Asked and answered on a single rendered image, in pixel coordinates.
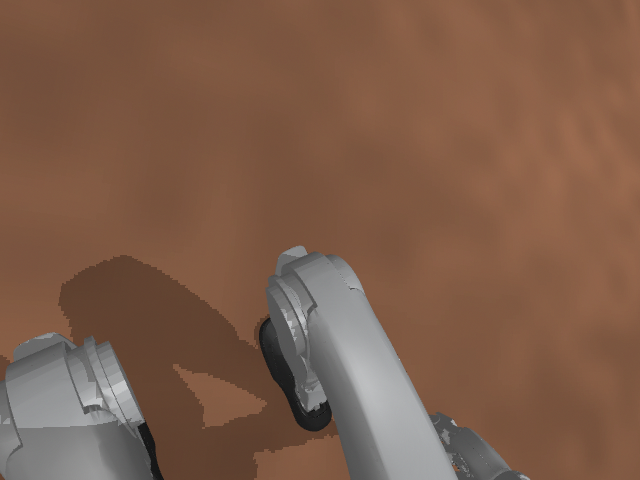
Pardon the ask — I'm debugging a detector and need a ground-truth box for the left robot foot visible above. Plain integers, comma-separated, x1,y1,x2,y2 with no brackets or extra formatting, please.
137,419,164,480

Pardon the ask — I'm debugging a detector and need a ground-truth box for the right robot foot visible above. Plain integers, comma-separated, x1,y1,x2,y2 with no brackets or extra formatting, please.
259,317,332,432

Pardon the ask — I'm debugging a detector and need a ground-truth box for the right robot hand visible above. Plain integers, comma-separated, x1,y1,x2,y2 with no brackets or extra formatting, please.
428,412,511,480

